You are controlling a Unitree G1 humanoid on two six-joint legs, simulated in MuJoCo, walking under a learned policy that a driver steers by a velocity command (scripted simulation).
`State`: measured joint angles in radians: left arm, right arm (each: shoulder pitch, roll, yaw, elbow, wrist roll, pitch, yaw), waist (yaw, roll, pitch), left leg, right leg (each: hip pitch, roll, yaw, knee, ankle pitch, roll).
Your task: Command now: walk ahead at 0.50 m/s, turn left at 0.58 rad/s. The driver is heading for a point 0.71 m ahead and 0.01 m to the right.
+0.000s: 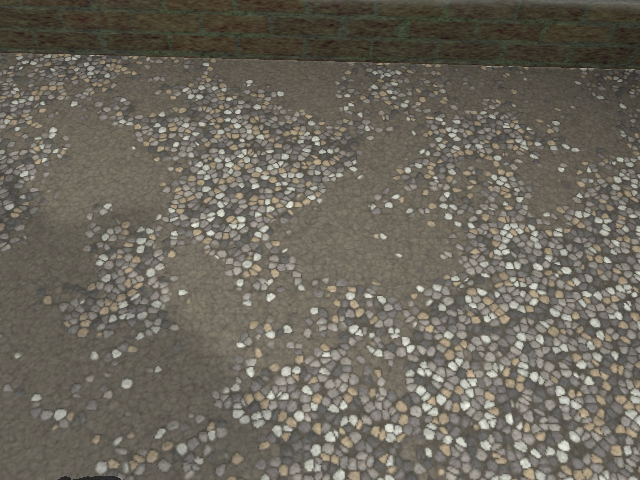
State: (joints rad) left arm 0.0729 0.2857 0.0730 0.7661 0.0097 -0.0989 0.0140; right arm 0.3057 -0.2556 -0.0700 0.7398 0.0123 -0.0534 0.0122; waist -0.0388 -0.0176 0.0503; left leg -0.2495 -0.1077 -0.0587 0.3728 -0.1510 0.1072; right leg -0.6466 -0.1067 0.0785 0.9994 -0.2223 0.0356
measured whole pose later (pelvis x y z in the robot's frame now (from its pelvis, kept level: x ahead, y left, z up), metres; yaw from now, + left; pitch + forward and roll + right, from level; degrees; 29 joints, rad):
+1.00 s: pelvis +0.51 +0.08 +0.00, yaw +9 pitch +1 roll +1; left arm 0.20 0.31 0.07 0.81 -0.02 -0.04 0.00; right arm 0.30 -0.25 -0.06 0.77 -0.02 -0.09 0.01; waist -0.03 -0.05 0.02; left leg -0.14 -0.03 0.13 0.30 -0.19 0.05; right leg -0.65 -0.09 0.07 1.03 -0.20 0.02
